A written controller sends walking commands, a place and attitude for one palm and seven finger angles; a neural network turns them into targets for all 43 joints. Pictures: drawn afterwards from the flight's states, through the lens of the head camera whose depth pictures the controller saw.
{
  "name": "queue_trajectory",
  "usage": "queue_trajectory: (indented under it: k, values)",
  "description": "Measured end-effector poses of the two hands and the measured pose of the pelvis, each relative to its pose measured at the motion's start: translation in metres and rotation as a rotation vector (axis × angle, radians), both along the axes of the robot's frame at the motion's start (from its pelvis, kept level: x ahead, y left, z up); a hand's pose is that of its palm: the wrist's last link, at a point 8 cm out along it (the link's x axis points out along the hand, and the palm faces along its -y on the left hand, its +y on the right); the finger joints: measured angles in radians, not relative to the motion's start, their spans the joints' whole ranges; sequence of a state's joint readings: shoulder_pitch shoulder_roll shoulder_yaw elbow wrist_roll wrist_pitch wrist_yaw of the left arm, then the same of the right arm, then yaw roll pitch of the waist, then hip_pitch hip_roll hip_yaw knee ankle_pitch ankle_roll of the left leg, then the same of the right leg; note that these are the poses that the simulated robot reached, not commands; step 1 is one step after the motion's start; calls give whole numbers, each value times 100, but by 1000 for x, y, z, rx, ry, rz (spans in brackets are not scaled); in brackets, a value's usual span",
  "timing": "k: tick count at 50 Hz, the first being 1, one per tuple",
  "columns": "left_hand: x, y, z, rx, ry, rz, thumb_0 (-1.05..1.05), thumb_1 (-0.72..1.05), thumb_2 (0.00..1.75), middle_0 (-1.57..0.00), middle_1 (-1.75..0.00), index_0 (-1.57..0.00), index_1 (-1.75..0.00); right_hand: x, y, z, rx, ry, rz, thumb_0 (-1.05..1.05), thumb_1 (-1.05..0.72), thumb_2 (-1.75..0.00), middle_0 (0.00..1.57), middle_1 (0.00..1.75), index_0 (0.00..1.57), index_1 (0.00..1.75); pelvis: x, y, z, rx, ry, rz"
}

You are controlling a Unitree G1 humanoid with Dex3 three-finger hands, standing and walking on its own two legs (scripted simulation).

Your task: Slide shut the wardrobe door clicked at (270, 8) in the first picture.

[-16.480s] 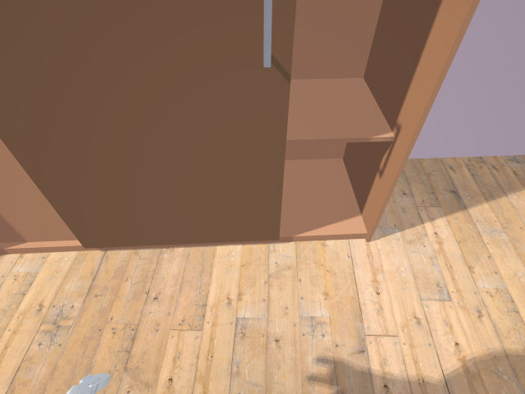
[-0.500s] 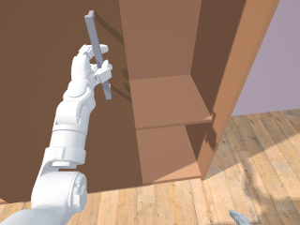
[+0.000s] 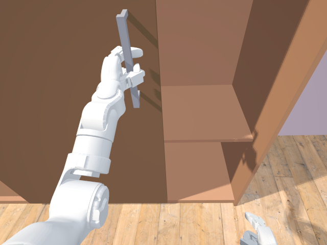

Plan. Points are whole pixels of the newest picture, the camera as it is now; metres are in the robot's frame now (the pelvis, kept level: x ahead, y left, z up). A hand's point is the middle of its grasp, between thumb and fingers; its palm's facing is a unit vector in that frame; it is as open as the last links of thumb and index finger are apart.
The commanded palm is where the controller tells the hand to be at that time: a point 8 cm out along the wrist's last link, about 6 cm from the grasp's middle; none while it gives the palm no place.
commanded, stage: tug the door sideways, standing still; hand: left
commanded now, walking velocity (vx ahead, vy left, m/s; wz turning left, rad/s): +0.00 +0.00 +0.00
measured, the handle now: (131, 64) +0.48 +0.12 +0.23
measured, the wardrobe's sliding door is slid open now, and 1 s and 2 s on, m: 0.41 0.41 0.35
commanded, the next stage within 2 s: step sideways, sliding the door along in 0.42 s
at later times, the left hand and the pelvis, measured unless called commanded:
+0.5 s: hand (140, 76) +0.43 +0.09 +0.23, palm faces +0.13 -0.99 -0.05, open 5.6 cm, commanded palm +0.40 +0.08 +0.23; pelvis -0.04 +0.01 +0.00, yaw +1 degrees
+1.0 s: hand (140, 78) +0.43 +0.09 +0.22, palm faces +0.13 -0.99 -0.08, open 5.7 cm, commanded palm +0.42 +0.08 +0.23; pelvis -0.02 -0.04 -0.01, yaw +3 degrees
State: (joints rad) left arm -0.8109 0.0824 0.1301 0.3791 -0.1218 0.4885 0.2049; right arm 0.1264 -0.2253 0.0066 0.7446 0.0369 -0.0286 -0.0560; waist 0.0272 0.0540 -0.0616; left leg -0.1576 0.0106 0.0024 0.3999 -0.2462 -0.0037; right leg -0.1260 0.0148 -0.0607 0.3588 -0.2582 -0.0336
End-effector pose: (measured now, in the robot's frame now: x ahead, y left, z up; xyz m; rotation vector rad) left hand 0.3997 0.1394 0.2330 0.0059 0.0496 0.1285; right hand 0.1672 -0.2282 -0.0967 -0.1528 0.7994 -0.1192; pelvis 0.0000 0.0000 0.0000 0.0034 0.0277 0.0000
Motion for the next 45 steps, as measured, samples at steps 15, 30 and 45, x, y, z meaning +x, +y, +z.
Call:
queue_trajectory:
  k: [15, 30, 45]
  values:
    - [-2, -3, 0, 45, -11, 13, 0, 82, 84, -31, -134, -27, -140, -80, 2, -22, 2, 142, -17, 1, -91, -89, 20, 30, 20, 30, -30, 4, -2, -12, 0, 24]
    - [1, 3, -4, 65, -78, -55, 0, 79, 84, -33, -136, -28, -140, -128, 5, -25, -24, 165, -55, 1, -91, -89, 20, 30, 20, 30, -45, 18, -4, -16, 31, -15]
    - [7, 4, -14, 145, -259, -39, -3, 76, 86, -45, -140, -27, -139, -107, -29, -51, -26, 217, -54, 1, -91, -89, 20, 30, 20, 30, -27, -21, -20, -16, -42, -1]
